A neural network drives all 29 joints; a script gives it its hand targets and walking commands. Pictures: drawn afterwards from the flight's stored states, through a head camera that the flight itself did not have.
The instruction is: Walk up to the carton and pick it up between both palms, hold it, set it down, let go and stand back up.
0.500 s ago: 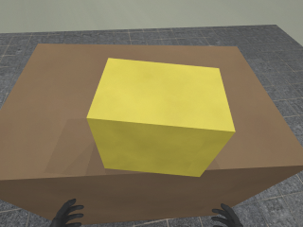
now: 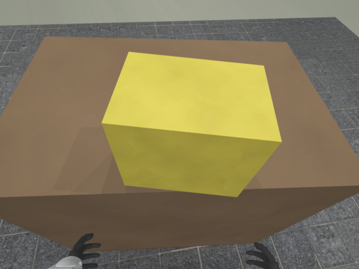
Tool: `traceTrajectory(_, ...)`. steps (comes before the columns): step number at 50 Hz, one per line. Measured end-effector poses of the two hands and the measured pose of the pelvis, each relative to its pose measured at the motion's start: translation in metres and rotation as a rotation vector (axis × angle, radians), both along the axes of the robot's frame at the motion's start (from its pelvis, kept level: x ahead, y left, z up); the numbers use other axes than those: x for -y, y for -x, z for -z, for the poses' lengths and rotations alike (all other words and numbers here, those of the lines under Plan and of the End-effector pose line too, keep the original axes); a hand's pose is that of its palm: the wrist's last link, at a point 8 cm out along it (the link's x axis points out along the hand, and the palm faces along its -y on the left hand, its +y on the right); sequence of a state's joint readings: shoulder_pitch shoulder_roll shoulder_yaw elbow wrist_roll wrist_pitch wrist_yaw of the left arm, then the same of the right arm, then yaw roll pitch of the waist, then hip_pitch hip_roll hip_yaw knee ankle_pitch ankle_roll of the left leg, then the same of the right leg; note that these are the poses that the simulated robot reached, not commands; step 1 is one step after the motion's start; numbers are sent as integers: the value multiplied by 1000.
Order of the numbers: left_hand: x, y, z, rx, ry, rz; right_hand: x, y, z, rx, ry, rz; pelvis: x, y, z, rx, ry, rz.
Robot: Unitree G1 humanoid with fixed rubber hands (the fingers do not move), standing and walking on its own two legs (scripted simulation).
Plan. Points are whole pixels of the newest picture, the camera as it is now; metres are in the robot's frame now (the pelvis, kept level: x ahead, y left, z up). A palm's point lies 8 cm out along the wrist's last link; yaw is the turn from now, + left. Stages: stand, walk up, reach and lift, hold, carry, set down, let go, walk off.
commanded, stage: set down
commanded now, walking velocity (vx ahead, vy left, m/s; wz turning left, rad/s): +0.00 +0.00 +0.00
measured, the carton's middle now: (187, 130) +0.37 -0.01 +0.12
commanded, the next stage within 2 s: let go in 0.30 s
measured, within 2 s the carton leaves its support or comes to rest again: neither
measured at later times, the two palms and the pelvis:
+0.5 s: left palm out of the picture +0.14 +0.22 -0.12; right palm out of the picture +0.13 -0.22 -0.14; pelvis -0.02 -0.01 -0.01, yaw +2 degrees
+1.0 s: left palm out of the picture +0.14 +0.23 -0.08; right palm out of the picture +0.14 -0.22 -0.09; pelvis -0.01 +0.00 +0.00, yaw +1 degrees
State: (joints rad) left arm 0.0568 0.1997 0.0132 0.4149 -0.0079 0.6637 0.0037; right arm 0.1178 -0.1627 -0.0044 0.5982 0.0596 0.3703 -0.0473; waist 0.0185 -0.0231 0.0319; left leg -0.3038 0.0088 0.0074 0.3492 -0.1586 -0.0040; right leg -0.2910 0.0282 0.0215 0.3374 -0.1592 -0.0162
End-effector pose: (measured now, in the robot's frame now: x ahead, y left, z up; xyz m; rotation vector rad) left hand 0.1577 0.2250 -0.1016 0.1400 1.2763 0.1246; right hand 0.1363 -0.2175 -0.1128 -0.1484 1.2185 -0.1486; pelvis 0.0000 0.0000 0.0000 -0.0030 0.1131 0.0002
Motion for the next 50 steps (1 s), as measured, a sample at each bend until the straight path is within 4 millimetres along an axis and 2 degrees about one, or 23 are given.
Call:
traceTrajectory(17, -2, 18, 32, -134, -26, -38, -4, 11, 33, -125, 1, 0, 6, 21, 11, -33, 2, -22)
traceTrajectory(21, -1, 21, 32, -123, -33, -45, -4, 9, 35, -124, -2, -11, 8, 23, 12, -32, 3, -26)
traceTrajectory(26, 4, 21, 17, -28, -35, -40, 4, 3, 22, -48, 3, -33, 11, 17, 7, -2, -2, -28)
traceTrajectory(33, 8, 7, -17, 147, -38, -12, 29, -22, -17, 129, 32, -72, 16, 6, 0, 58, -9, -35)
traceTrajectory(37, 7, 0, -27, 235, -47, 10, 33, -33, -32, 229, 33, -104, 16, 4, -1, 94, -10, -38)
traceTrajectory(42, 3, 0, -28, 332, -57, 32, 25, -31, -36, 351, 21, -135, 12, 6, -1, 121, -13, -36)
traceTrajectory(50, -5, 13, -21, 411, -51, 49, 2, -6, -24, 438, 8, -140, 2, 10, 4, 124, -18, -17)
